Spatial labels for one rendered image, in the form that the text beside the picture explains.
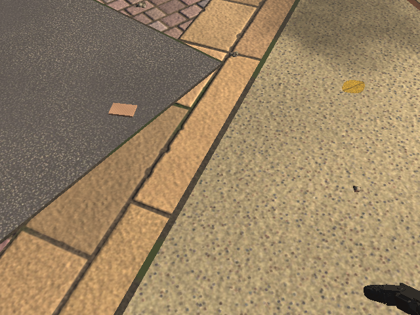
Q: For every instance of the right robot hand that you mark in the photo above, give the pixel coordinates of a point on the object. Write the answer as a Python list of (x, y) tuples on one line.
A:
[(402, 296)]

